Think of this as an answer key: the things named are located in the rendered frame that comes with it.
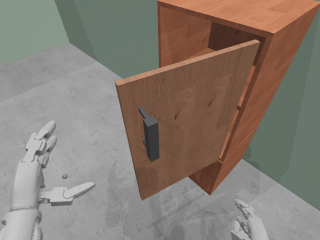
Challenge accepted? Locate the handle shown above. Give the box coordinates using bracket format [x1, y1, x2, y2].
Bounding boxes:
[138, 106, 160, 162]

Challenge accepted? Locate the cupboard door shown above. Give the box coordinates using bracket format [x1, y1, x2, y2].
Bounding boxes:
[115, 39, 261, 201]

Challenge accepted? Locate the left robot hand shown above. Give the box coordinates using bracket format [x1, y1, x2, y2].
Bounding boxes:
[10, 120, 96, 212]

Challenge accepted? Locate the robot left forearm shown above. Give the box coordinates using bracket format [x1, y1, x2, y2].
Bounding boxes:
[0, 208, 43, 240]

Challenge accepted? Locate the right robot hand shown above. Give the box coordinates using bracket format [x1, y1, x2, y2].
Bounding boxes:
[231, 199, 270, 240]

